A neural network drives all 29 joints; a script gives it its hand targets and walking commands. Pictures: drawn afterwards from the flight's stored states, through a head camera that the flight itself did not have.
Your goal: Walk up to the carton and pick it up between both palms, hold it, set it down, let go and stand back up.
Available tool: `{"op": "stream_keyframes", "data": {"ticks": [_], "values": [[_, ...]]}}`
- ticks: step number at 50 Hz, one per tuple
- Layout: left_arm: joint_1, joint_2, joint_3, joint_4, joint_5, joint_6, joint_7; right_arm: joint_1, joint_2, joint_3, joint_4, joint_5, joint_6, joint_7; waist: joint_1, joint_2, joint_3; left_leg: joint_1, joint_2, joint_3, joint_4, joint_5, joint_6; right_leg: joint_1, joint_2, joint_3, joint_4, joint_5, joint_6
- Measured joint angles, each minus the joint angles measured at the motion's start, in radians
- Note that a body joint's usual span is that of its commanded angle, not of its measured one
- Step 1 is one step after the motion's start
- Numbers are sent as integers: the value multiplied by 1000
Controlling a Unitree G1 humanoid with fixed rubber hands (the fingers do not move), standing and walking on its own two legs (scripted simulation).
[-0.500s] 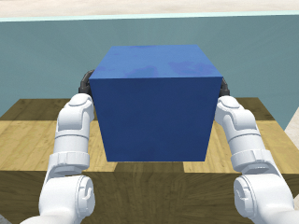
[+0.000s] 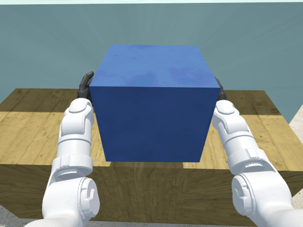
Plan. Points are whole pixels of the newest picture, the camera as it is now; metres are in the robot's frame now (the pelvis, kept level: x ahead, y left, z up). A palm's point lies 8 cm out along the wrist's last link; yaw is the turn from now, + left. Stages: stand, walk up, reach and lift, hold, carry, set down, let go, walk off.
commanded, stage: set down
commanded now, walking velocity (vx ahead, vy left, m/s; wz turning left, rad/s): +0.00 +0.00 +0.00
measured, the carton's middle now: (153, 101) +0.43 +0.00 +0.13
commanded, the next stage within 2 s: none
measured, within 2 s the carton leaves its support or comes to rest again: neither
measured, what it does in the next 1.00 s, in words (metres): stands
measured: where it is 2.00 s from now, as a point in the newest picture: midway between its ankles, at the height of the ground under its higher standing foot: outside the picture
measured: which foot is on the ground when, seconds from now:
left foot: down 0.00-1.00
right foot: down 0.00-1.00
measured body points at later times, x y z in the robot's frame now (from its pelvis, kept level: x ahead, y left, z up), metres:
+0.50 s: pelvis +0.03 +0.01 +0.00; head +0.02 +0.03 +0.45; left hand +0.44 +0.19 +0.14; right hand +0.42 -0.17 +0.12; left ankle +0.04 +0.15 -0.74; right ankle +0.05 -0.08 -0.74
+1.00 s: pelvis +0.03 +0.01 +0.00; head +0.03 +0.03 +0.45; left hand +0.44 +0.18 +0.12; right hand +0.42 -0.18 +0.10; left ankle +0.04 +0.15 -0.74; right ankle +0.05 -0.08 -0.74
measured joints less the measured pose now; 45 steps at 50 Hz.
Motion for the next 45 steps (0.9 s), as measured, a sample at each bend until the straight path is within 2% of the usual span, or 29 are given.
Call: {"op": "stream_keyframes", "data": {"ticks": [7,11,27,37,45], "values": [[0,-17,0,0,0,-83,-3,54,2,0,-41,0,-84,-20,0,-1,36,0,0,0,-8,-3,0,5,0,0,-16,-1,0],[0,-25,0,0,0,-121,-11,84,2,0,-83,1,-103,-31,0,0,35,0,0,0,-8,-11,-2,10,0,0,-27,-4,0],[40,-47,-1,0,0,-141,-13,134,2,0,-103,34,-111,-32,0,-11,36,0,0,-1,-8,-26,-3,26,0,0,-58,-4,0],[43,-53,-1,0,0,-168,-13,139,2,-4,-76,32,-165,-31,0,-11,36,0,0,-1,-8,-26,-3,26,0,0,-58,-4,0],[43,-54,-1,56,0,-196,-9,134,7,-25,-19,-29,-188,-12,0,-11,36,3,0,-1,-15,-27,-3,26,0,0,-60,-8,0]]}}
